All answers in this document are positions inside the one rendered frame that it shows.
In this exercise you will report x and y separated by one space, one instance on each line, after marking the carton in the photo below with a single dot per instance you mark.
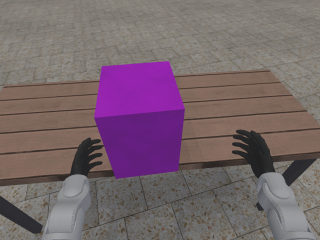
139 114

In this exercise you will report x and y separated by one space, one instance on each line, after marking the table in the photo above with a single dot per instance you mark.
43 124

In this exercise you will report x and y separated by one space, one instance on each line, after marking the left robot hand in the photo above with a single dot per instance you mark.
80 164

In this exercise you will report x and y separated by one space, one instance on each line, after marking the robot right forearm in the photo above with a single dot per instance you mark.
286 219

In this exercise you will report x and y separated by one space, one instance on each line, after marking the robot left forearm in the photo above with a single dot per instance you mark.
66 219

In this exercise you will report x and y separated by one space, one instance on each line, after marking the right robot hand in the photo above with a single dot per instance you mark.
258 153

